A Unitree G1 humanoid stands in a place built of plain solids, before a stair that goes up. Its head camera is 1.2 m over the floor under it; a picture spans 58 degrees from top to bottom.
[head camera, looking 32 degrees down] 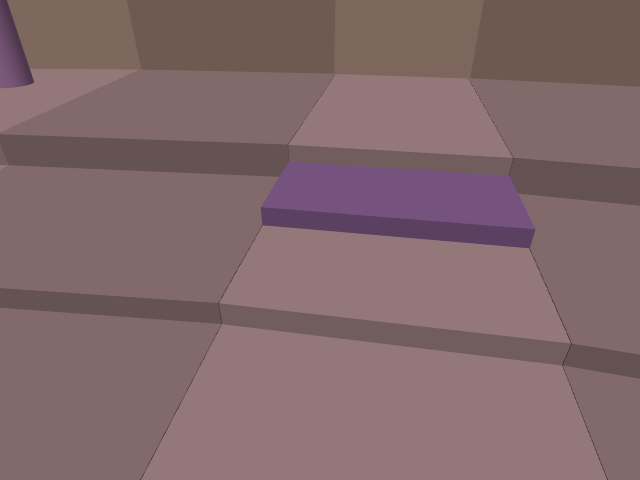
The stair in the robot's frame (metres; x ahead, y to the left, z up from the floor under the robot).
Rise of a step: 0.10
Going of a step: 0.60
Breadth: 1.28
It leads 10 degrees to the right of straight ahead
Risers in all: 3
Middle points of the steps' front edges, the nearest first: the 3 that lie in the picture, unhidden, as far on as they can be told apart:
1.18 -0.24 0.11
1.78 -0.34 0.21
2.37 -0.44 0.32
